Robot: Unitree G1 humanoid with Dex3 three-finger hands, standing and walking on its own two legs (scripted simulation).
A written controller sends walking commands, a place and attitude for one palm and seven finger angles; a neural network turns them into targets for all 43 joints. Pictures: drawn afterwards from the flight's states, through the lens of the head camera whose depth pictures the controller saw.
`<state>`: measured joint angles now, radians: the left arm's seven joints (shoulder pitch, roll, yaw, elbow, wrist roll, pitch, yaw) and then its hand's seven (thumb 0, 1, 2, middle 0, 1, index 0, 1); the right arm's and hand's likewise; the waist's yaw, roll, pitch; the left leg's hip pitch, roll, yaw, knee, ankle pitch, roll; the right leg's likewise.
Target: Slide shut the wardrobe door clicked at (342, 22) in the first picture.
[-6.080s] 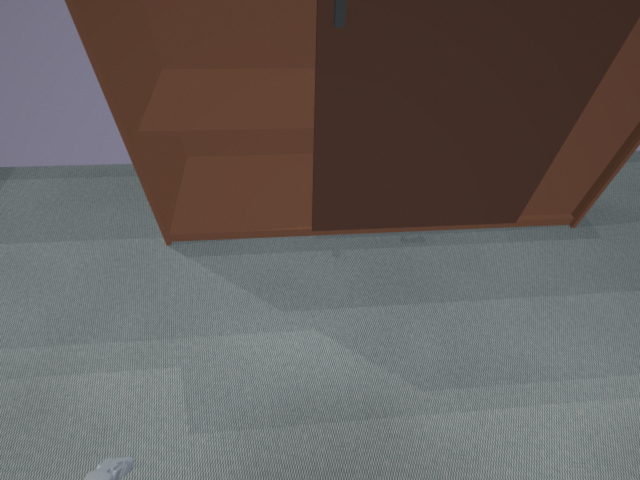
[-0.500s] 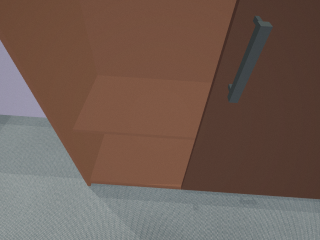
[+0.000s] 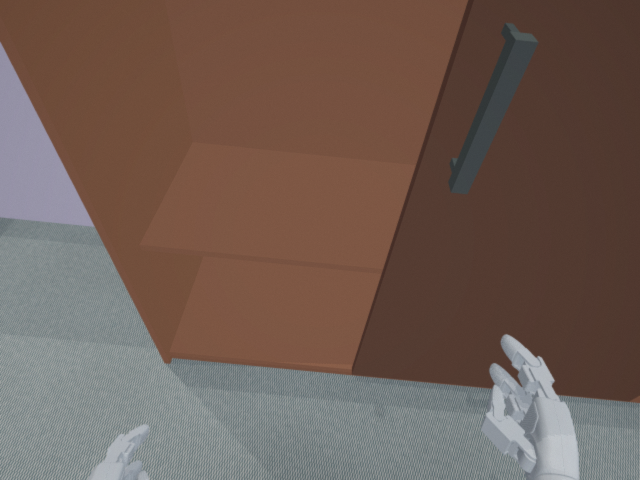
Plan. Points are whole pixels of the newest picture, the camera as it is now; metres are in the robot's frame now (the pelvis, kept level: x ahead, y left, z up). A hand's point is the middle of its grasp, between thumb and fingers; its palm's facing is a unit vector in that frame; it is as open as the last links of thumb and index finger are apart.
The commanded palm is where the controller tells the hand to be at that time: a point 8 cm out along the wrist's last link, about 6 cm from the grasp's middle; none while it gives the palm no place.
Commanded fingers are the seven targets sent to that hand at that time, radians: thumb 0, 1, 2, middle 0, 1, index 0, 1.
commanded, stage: raise the hand with hooked fingers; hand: right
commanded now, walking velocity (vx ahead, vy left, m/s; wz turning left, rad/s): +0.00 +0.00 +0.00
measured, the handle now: (481, 115) +0.54 -0.15 +0.22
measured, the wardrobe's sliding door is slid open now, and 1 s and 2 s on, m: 0.58 0.58 0.58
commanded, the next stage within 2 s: move the hooked fingers beside the handle in 1.88 s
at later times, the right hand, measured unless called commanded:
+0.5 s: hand (535, 435) +0.19 -0.19 +0.07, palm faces -0.05 +1.00 -0.07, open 10.4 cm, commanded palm +0.16 -0.26 +0.08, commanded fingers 0.00 -0.04 -0.53 0.26 0.86 0.26 0.86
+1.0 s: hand out of the picture +0.22 -0.26 +0.16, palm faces +0.06 +0.99 -0.09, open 13.3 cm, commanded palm +0.19 -0.31 +0.17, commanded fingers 0.00 0.50 -0.30 0.30 1.20 0.30 1.20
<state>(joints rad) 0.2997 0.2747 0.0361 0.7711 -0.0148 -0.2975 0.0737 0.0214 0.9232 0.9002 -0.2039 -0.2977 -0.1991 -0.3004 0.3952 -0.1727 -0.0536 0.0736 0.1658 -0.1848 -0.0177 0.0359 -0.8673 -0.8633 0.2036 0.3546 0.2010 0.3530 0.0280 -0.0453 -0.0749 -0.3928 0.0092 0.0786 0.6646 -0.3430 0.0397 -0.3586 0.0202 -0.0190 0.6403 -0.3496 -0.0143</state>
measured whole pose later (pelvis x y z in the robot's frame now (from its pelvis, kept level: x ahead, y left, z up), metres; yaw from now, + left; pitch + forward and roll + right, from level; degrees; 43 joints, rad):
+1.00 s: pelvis -0.02 -0.01 +0.01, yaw -1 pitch -3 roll +1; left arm 0.22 0.28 -0.06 0.63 -0.06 -0.35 0.09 0.01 0.90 0.90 -0.20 -0.30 -0.20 -0.30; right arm 0.09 -0.37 -0.37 -0.03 0.35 -0.01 0.38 -0.01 0.33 -0.38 0.29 1.09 0.29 1.09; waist -0.06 -0.04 -0.03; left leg -0.23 0.00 0.10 0.53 -0.26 0.03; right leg -0.23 0.01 0.00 0.58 -0.30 -0.03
